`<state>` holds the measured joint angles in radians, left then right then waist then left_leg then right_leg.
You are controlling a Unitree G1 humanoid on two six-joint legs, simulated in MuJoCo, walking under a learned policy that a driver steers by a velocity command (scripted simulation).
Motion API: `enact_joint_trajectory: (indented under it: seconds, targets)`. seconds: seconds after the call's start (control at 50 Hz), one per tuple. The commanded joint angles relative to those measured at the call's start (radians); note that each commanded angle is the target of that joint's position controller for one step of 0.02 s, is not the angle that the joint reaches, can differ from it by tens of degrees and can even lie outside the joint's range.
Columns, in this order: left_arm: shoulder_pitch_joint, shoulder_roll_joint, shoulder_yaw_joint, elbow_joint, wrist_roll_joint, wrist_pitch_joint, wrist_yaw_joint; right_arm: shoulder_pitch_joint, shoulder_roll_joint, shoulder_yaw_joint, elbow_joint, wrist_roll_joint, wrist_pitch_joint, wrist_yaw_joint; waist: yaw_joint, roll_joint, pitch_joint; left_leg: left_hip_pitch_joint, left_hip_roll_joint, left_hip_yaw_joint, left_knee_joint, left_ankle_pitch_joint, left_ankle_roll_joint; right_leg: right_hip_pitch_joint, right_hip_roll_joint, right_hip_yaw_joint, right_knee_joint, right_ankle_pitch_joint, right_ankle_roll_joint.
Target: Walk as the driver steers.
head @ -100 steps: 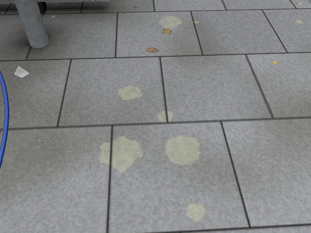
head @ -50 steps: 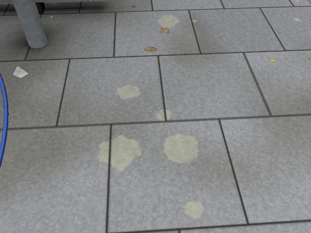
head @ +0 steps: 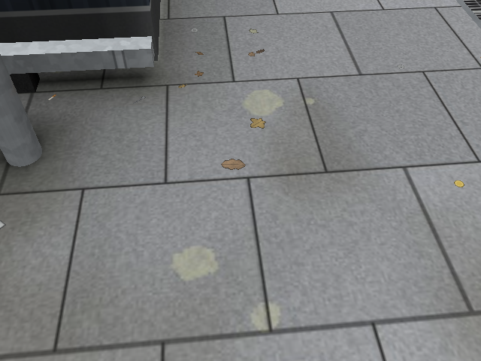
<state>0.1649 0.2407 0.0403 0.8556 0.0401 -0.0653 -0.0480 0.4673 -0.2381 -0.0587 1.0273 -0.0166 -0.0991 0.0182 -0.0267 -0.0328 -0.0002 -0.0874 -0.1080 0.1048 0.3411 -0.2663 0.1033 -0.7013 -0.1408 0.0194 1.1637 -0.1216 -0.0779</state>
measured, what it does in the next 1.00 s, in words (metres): walks ahead: right foot, then left foot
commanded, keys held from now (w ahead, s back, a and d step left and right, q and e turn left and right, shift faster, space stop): w+shift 0.60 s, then w+e+shift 0.40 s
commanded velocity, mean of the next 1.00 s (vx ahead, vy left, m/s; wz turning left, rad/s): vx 0.99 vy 0.00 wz -0.21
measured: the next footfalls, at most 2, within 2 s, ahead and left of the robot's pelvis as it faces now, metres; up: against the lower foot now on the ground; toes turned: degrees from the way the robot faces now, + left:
right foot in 0.24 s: +0.45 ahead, -0.07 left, +0.00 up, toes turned -3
left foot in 0.70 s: +0.91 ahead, +0.10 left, +0.00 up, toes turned +2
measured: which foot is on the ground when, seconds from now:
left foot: down 0.00-0.26, up 0.28-0.68, down 0.70-1.00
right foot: up 0.00-0.22, down 0.24-0.68, up 0.70-1.00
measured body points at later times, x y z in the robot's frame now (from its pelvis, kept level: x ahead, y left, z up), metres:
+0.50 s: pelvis +0.48 -0.02 +0.00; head +0.49 -0.01 +0.45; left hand +0.40 +0.24 -0.14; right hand +0.66 -0.26 -0.10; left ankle +0.60 +0.14 -0.66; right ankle +0.41 -0.07 -0.74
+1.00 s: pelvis +0.97 +0.01 -0.01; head +0.99 +0.01 +0.44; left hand +1.20 +0.22 -0.10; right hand +0.86 -0.24 -0.14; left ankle +0.87 +0.11 -0.74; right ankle +1.10 -0.14 -0.66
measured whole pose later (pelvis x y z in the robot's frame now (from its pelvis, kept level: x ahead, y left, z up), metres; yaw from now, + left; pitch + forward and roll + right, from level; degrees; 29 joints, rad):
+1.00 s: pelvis +0.97 +0.01 -0.01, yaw -14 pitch +0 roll +2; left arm 0.11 0.28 0.05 0.78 0.01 -0.02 -0.06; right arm 0.48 -0.27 -0.05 0.99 -0.02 -0.13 0.01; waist -0.04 -0.03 0.02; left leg 0.09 -0.04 0.28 0.25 -0.35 0.03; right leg -0.78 -0.12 -0.06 1.04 0.01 -0.12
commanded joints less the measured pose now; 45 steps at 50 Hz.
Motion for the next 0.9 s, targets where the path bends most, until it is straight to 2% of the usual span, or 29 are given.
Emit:
enact_joint_trajectory:
  seconds: [0.02, 0.04, 0.1, 0.16, 0.18, 0.22, 0.24, 0.26, 0.28, 0.3, 0.32, 0.34, 0.38, 0.44, 0.5, 0.56, 0.62, 0.64, 0.66, 0.68, 0.7, 0.72, 0.74, 0.76, 0.78, 0.8, 0.84, 0.88, 0.9]
  targets:
    - [-0.119, 0.031, -0.012, -0.094, -0.001, 0.001, -0.010, -0.048, -0.063, 0.003, -0.076, 0.011, -0.037, 0.005, 0.027, 0.045, 0.176, -0.180, 0.208, -0.185, -0.322, 0.102, 0.081, -0.041, -0.009, -0.064, -0.207, 0.155, 0.025]
    - [-0.166, 0.025, -0.019, -0.110, -0.005, -0.005, -0.014, -0.027, -0.058, 0.007, -0.074, 0.016, -0.042, 0.004, 0.014, 0.033, 0.183, -0.182, 0.191, -0.150, -0.330, 0.206, 0.067, 0.012, 0.009, -0.093, -0.316, 0.220, 0.024]
    - [-0.250, 0.012, -0.036, -0.142, -0.021, -0.010, -0.019, 0.051, -0.105, 0.008, -0.053, 0.028, -0.052, -0.009, -0.008, 0.058, 0.179, -0.060, 0.232, -0.107, -0.373, 0.559, 0.044, 0.123, 0.059, -0.145, -0.524, 0.333, -0.009]
    - [-0.255, 0.063, -0.025, -0.149, -0.020, -0.013, 0.001, 0.071, -0.150, 0.007, -0.039, 0.012, -0.041, -0.024, 0.010, 0.085, 0.102, 0.209, 0.260, -0.066, -0.259, 1.056, 0.020, 0.178, 0.157, -0.190, -0.620, 0.249, -0.046]
    - [-0.198, 0.087, -0.017, -0.141, -0.019, -0.013, 0.008, 0.069, -0.177, 0.002, -0.035, -0.002, -0.030, -0.035, 0.046, 0.123, 0.046, 0.273, 0.280, -0.064, -0.149, 1.249, 0.011, 0.235, 0.196, -0.190, -0.618, 0.170, -0.058]
    - [0.130, 0.159, 0.017, -0.050, -0.024, -0.011, 0.035, 0.023, -0.221, -0.013, -0.037, -0.032, 0.002, -0.052, 0.204, 0.168, -0.131, 0.273, 0.305, -0.059, 0.263, 1.324, 0.015, 0.535, 0.227, -0.148, -0.625, 0.023, -0.094]
    - [0.329, 0.200, 0.038, 0.005, -0.010, -0.006, 0.053, -0.023, -0.207, -0.014, -0.050, -0.034, 0.009, -0.052, 0.297, 0.151, -0.210, 0.112, 0.272, -0.045, 0.562, 1.124, 0.021, 0.772, 0.154, -0.085, -0.626, -0.062, -0.121]
    - [0.414, 0.285, 0.063, 0.022, 0.016, -0.003, 0.067, 0.010, -0.068, 0.014, -0.091, -0.017, 0.000, -0.031, 0.240, -0.069, -0.293, -0.230, 0.137, -0.050, 0.968, 0.361, 0.017, 1.028, -0.104, 0.253, -0.609, -0.317, -0.173]
    - [0.352, 0.278, 0.071, 0.023, 0.015, -0.002, 0.046, 0.112, -0.034, 0.021, -0.113, 0.040, -0.023, -0.011, 0.133, -0.260, -0.386, -0.554, -0.003, -0.197, 1.207, -0.191, 0.008, 1.180, -0.253, 0.830, -0.841, -0.484, -0.287]
    - [0.230, 0.197, 0.063, 0.013, 0.001, -0.007, 0.033, -0.028, -0.101, 0.013, -0.137, 0.028, -0.025, -0.023, 0.122, -0.079, -0.201, -0.657, 0.099, -0.216, 1.186, -0.069, 0.038, 1.044, -0.194, 0.707, -0.902, -0.501, -0.245]
    - [0.187, 0.126, 0.047, 0.020, -0.006, -0.018, 0.028, -0.119, -0.105, 0.013, -0.159, 0.022, -0.028, -0.021, 0.108, 0.033, -0.085, -0.646, 0.135, -0.201, 1.125, 0.007, 0.038, 0.872, -0.167, 0.545, -0.925, -0.381, -0.224]
    - [0.161, 0.083, 0.037, 0.033, 0.003, -0.026, 0.027, -0.146, -0.082, 0.019, -0.166, 0.012, -0.023, -0.016, 0.067, 0.100, -0.017, -0.601, 0.170, -0.203, 1.061, 0.025, 0.034, 0.731, -0.127, 0.439, -0.953, -0.292, -0.194]
    - [0.169, 0.046, 0.017, 0.069, -0.006, -0.042, 0.037, -0.130, -0.030, 0.033, -0.180, -0.022, 0.010, 0.009, -0.008, 0.050, 0.033, -0.522, 0.210, -0.205, 0.979, 0.027, 0.006, 0.546, -0.057, 0.297, -1.004, -0.250, -0.149]
    - [0.215, 0.077, 0.019, 0.094, -0.030, -0.068, 0.033, -0.269, -0.028, 0.045, -0.245, -0.033, 0.032, 0.029, -0.012, 0.026, 0.125, -0.619, 0.257, -0.141, 0.848, 0.087, -0.035, 0.463, -0.007, 0.175, -1.094, -0.154, -0.138]
    - [0.261, 0.087, 0.018, 0.096, -0.039, -0.081, 0.023, -0.454, -0.037, 0.060, -0.320, -0.028, 0.020, 0.039, 0.026, 0.037, 0.175, -0.572, 0.246, -0.052, 0.528, 0.305, -0.049, 0.423, 0.066, 0.036, -1.133, 0.148, -0.116]
    - [0.337, 0.134, 0.021, 0.114, -0.056, -0.094, 0.029, -0.546, -0.026, 0.076, -0.350, -0.006, 0.012, 0.048, 0.063, 0.014, 0.171, -0.426, 0.191, 0.013, 0.293, 0.487, -0.019, 0.502, 0.031, -0.002, -1.192, 0.441, -0.086]
    - [0.368, 0.172, 0.021, 0.130, -0.041, -0.080, 0.042, -0.553, -0.085, 0.060, -0.357, -0.015, 0.009, 0.029, 0.054, -0.025, 0.096, -0.381, 0.107, 0.041, 0.201, 0.414, 0.016, 0.766, 0.000, -0.027, -1.076, 0.864, -0.065]
    - [0.363, 0.198, 0.025, 0.131, -0.028, -0.070, 0.050, -0.485, -0.113, 0.048, -0.349, -0.018, 0.009, 0.019, 0.008, -0.064, 0.030, -0.299, 0.073, 0.022, 0.203, 0.333, 0.027, 0.816, -0.022, -0.015, -0.956, 1.030, -0.060]
    - [0.343, 0.230, 0.031, 0.131, -0.014, -0.055, 0.060, -0.331, -0.158, 0.028, -0.311, -0.015, 0.009, 0.004, -0.074, -0.093, -0.064, -0.140, 0.054, -0.018, 0.213, 0.245, 0.039, 0.819, -0.038, 0.003, -0.768, 1.094, -0.056]
    - [0.297, 0.251, 0.038, 0.122, -0.009, -0.041, 0.067, -0.120, -0.192, 0.008, -0.247, -0.015, 0.011, -0.015, -0.182, -0.086, -0.159, 0.071, 0.071, -0.040, 0.186, 0.186, 0.044, 0.744, -0.021, 0.002, -0.509, 0.989, -0.055]
    - [0.288, 0.184, 0.026, 0.097, -0.001, -0.040, 0.066, 0.053, -0.266, -0.019, -0.211, -0.034, 0.014, -0.036, -0.230, -0.033, -0.263, 0.308, 0.239, -0.201, 0.244, -0.038, 0.052, 0.542, 0.027, -0.003, -0.188, 0.676, -0.062]
    - [0.475, -0.030, -0.018, 0.063, -0.057, -0.042, 0.047, 0.043, -0.339, -0.042, -0.213, -0.079, 0.005, -0.032, -0.063, 0.306, -0.428, 0.632, 0.584, -0.731, 0.151, -0.270, 0.174, 0.128, 0.181, 0.014, 0.259, -0.341, -0.034]
    - [0.379, 0.100, 0.004, 0.059, -0.072, -0.046, 0.057, 0.013, -0.257, -0.039, -0.219, -0.048, 0.012, -0.014, -0.108, 0.165, -0.438, 0.559, 0.556, -0.899, -0.043, -0.445, 0.146, 0.034, 0.164, 0.076, 0.321, -0.290, -0.064]
    - [0.226, 0.129, 0.015, 0.024, -0.067, -0.043, 0.058, -0.098, -0.188, -0.024, -0.214, -0.044, 0.002, -0.013, -0.082, 0.100, -0.195, 0.355, 0.496, -0.683, -0.079, -0.361, 0.096, -0.018, 0.103, 0.066, 0.262, -0.148, -0.063]
    - [0.191, 0.113, 0.012, 0.016, -0.057, -0.038, 0.050, -0.148, -0.139, -0.015, -0.207, -0.043, -0.007, -0.007, -0.052, 0.036, -0.099, 0.201, 0.468, -0.550, -0.105, -0.193, 0.074, 0.014, 0.069, 0.062, 0.206, -0.098, -0.061]
    - [0.184, 0.091, 0.011, 0.020, -0.045, -0.024, 0.040, -0.156, -0.116, -0.010, -0.193, -0.041, -0.013, -0.009, -0.024, 0.040, -0.043, 0.100, 0.434, -0.427, -0.123, -0.073, 0.051, 0.048, 0.043, 0.064, 0.184, -0.089, -0.057]
    - [0.199, 0.037, 0.008, 0.003, -0.023, 0.016, 0.020, -0.130, -0.056, 0.007, -0.150, -0.017, -0.025, -0.010, 0.034, 0.084, 0.004, -0.026, 0.391, -0.260, -0.162, 0.000, 0.005, 0.095, 0.012, 0.054, 0.161, -0.085, -0.043]
    - [0.130, 0.010, 0.003, -0.043, -0.019, 0.041, 0.006, -0.123, -0.061, 0.005, -0.130, 0.007, -0.038, -0.006, 0.054, 0.101, 0.058, -0.060, 0.377, -0.130, -0.198, 0.093, -0.029, 0.022, -0.019, 0.031, 0.131, -0.055, -0.029]
    - [0.073, 0.010, 0.000, -0.070, -0.017, 0.048, -0.001, -0.122, -0.057, 0.006, -0.126, 0.007, -0.043, -0.004, 0.053, 0.097, 0.086, -0.081, 0.353, -0.058, -0.217, 0.163, -0.045, -0.003, -0.018, 0.005, 0.102, -0.011, -0.022]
